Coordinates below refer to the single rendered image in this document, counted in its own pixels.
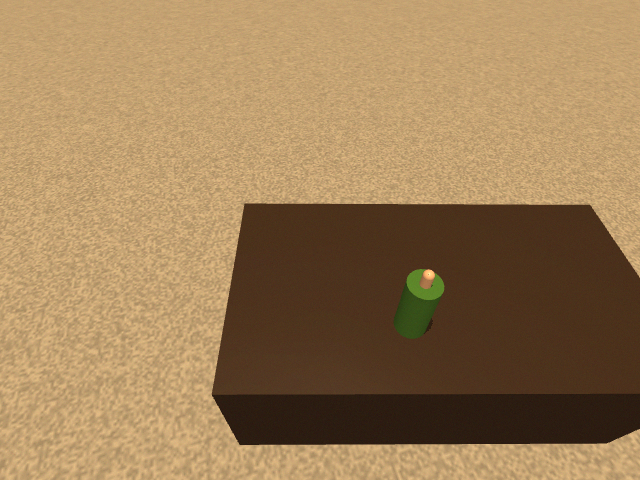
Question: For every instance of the bottle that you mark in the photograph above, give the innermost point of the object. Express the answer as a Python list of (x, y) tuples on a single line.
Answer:
[(421, 294)]

